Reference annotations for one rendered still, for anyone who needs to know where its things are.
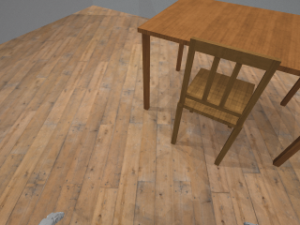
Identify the chair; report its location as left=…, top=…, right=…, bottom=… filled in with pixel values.
left=171, top=37, right=282, bottom=166

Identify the robot left hand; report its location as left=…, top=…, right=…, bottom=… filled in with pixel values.
left=38, top=212, right=65, bottom=225

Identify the table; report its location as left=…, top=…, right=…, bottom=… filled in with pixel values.
left=137, top=0, right=300, bottom=167

